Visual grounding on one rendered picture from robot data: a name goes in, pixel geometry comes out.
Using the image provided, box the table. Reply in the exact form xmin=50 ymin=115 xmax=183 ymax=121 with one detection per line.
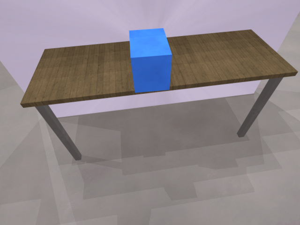
xmin=20 ymin=30 xmax=298 ymax=160

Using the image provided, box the carton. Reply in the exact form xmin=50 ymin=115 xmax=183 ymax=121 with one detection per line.
xmin=129 ymin=28 xmax=172 ymax=93

